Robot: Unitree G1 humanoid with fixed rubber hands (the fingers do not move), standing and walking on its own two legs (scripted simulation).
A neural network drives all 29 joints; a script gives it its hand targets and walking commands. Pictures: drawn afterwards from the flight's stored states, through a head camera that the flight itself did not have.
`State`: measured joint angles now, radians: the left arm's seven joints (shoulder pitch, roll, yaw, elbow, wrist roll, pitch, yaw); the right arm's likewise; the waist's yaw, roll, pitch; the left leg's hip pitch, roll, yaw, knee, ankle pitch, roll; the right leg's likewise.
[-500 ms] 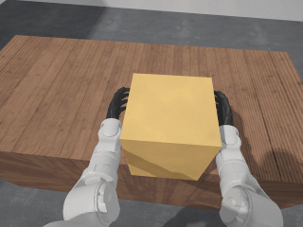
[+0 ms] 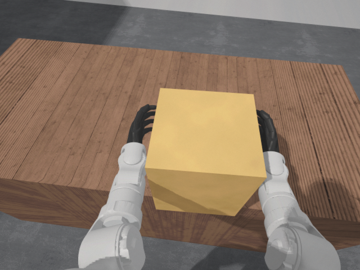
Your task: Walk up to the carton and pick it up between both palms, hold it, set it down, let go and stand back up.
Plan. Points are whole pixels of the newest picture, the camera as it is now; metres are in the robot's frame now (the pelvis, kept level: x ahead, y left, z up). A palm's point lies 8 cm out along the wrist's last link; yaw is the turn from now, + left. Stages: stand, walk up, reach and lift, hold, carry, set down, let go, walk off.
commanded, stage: reach and lift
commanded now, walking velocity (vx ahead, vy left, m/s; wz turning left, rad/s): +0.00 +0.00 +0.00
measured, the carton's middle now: (200, 157) +0.37 -0.02 +0.00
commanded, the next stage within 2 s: none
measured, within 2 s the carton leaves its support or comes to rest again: leaves its support in 0.36 s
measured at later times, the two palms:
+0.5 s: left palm (133, 141) +0.38 +0.14 +0.05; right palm (266, 147) +0.37 -0.17 +0.05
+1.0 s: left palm (118, 127) +0.37 +0.15 +0.12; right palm (269, 133) +0.36 -0.15 +0.11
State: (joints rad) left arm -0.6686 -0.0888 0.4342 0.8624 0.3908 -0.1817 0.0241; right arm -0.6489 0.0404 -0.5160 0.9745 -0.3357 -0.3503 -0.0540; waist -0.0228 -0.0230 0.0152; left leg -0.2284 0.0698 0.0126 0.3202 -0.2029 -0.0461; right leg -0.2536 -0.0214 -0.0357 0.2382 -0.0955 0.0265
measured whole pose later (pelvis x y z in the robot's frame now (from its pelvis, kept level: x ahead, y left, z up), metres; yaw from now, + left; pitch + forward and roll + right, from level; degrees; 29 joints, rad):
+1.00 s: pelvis -0.02 +0.00 +0.00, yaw +1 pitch -3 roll -1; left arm -0.69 -0.06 0.36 0.67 0.32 0.14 -0.01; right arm -0.66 0.00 -0.29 0.87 -0.08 -0.10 -0.13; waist -0.02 -0.06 0.03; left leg -0.06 0.06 0.02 0.28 -0.17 -0.04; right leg -0.08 -0.04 -0.05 0.21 -0.08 0.03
